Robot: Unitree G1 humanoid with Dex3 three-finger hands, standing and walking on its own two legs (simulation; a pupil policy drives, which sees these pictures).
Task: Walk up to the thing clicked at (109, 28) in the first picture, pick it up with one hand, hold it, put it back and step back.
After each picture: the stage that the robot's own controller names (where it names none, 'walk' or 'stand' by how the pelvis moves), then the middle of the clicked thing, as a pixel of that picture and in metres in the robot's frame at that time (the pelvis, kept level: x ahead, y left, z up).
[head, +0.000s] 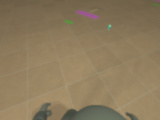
stand; (109, 27) +2.29 -0.57 -0.72
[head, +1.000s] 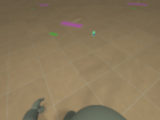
walk; (93, 33) +2.19 -0.04 -0.69
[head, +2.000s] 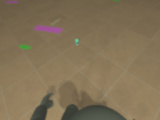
walk; (77, 42) +1.51 +0.32 -0.71
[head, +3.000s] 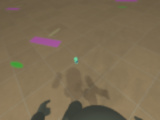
walk; (76, 60) +1.00 +0.31 -0.72
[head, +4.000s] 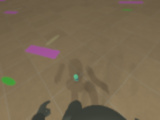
walk; (76, 77) +0.64 +0.25 -0.71
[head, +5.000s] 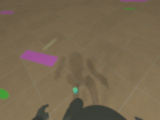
walk; (75, 90) +0.40 +0.24 -0.72
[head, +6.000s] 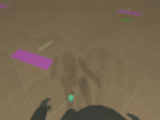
stand; (71, 98) +0.33 +0.19 -0.72
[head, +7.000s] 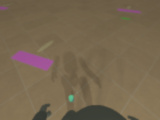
stand; (71, 98) +0.33 +0.20 -0.73
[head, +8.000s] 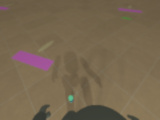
stand; (71, 98) +0.32 +0.21 -0.73
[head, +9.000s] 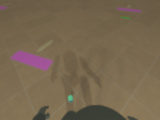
stand; (70, 98) +0.32 +0.21 -0.73
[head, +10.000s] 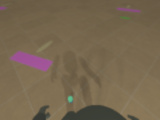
go down; (70, 99) +0.31 +0.21 -0.73
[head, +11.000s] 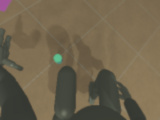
go down; (58, 59) +0.40 +0.23 -0.32
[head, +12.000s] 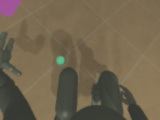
approach; (61, 61) +0.39 +0.23 -0.31
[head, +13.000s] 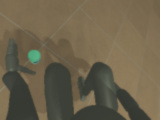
close in; (34, 57) +0.38 +0.27 -0.22
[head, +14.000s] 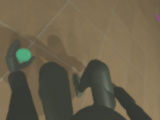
close; (24, 56) +0.38 +0.28 -0.22
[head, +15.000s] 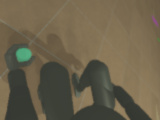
lift; (23, 56) +0.37 +0.28 -0.23
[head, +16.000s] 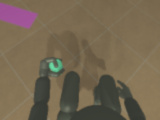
lift; (57, 67) +0.31 +0.22 -0.04
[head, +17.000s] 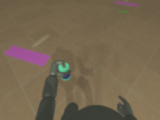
hold; (64, 71) +0.33 +0.17 +0.01
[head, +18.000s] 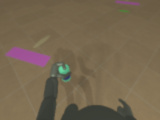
hold; (65, 73) +0.32 +0.17 +0.00
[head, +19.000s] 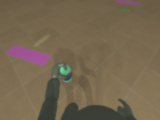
crouch; (66, 73) +0.32 +0.16 -0.01
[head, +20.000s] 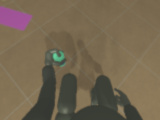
crouch; (59, 59) +0.40 +0.20 -0.10
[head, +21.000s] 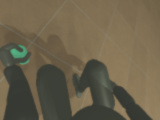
lower; (21, 55) +0.40 +0.28 -0.22
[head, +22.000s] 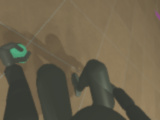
lower; (20, 54) +0.39 +0.28 -0.22
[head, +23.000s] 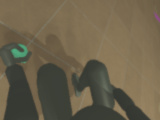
lower; (21, 54) +0.39 +0.28 -0.22
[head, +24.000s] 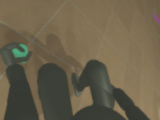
lower; (21, 54) +0.39 +0.28 -0.22
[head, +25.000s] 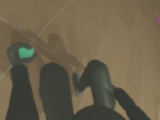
draw back; (26, 54) +0.39 +0.27 -0.23
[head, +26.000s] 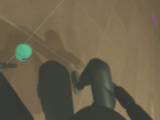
rise; (23, 53) +0.38 +0.27 -0.22
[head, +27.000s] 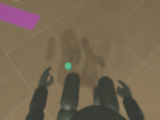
walk; (68, 66) +0.40 +0.21 -0.43
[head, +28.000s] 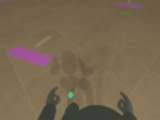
stand; (71, 95) +0.33 +0.18 -0.66
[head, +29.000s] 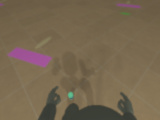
stand; (70, 95) +0.34 +0.20 -0.67
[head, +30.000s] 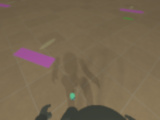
stand; (72, 96) +0.35 +0.18 -0.71
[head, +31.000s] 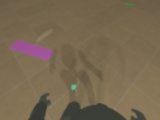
walk; (73, 87) +0.37 +0.16 -0.70
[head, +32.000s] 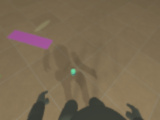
walk; (73, 72) +0.57 +0.17 -0.71
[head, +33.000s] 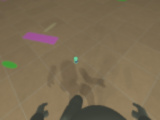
walk; (75, 60) +0.89 +0.28 -0.70
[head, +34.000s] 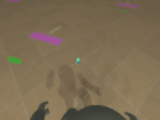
stand; (78, 61) +0.98 +0.19 -0.72
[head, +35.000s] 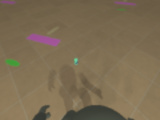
stand; (76, 61) +0.98 +0.23 -0.73
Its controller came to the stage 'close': yes
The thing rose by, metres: 0.71
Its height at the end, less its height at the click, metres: +0.00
